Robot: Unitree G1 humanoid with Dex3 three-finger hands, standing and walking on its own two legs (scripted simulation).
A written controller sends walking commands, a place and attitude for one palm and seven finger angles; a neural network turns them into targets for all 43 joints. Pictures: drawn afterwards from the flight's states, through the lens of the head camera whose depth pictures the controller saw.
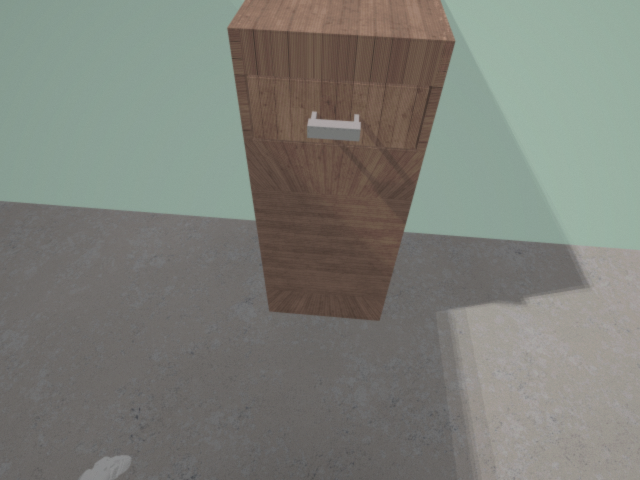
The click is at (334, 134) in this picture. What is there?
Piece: drawer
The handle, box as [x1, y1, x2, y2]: [307, 111, 360, 140]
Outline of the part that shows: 312,111 311,118 308,119 307,124 307,137 358,140 360,130 358,114 354,114 353,121 339,121 316,119 316,112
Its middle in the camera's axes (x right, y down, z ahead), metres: +0.03 -0.23 +0.78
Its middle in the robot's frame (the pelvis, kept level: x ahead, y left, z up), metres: +0.75 +0.01 +0.05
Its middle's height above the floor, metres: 0.82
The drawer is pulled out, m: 0.00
